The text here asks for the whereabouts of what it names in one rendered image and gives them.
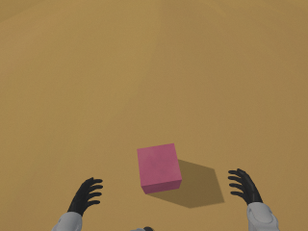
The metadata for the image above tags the carton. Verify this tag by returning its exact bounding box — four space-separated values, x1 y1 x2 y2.
137 143 182 194

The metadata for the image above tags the right robot hand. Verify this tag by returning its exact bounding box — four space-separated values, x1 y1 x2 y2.
227 168 264 206

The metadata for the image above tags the robot right forearm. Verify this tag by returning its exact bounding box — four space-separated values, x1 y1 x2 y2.
246 202 280 231

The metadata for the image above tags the robot left forearm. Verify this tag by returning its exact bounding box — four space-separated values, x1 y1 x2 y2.
51 212 83 231

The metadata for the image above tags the left robot hand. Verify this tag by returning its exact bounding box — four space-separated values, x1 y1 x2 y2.
67 177 103 217

